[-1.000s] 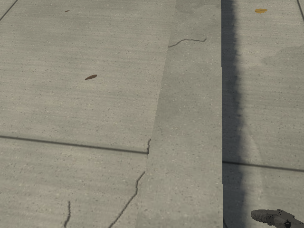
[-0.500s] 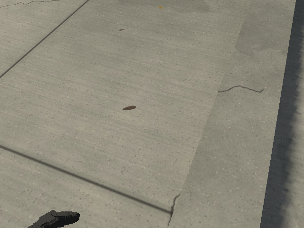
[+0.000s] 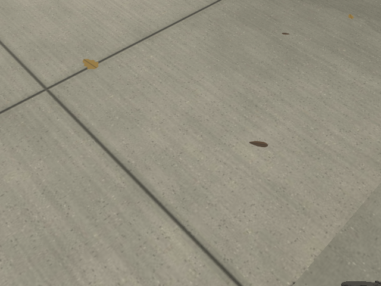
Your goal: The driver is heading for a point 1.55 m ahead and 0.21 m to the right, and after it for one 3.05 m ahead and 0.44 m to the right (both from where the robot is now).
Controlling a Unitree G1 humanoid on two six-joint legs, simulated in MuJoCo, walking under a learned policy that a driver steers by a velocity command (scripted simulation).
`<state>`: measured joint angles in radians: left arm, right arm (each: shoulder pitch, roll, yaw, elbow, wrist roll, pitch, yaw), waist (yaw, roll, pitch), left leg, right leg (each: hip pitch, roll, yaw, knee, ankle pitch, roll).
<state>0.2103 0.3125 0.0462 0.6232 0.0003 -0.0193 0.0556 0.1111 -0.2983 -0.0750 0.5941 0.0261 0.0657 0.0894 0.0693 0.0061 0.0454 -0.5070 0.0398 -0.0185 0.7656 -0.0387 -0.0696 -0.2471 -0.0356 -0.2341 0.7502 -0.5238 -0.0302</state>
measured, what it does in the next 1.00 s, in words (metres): walks ahead, turning right: right foot 0.13 m higher, then left foot 0.14 m lower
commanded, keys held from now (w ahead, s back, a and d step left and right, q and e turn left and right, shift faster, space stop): q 0.08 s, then no key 0.10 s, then e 0.10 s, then w+e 0.72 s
